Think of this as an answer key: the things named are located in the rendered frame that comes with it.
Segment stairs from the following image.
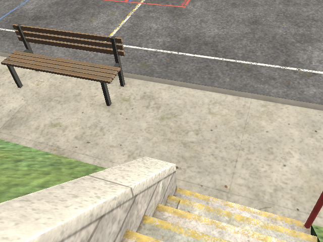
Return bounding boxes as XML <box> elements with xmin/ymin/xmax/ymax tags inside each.
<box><xmin>121</xmin><ymin>188</ymin><xmax>317</xmax><ymax>242</ymax></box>

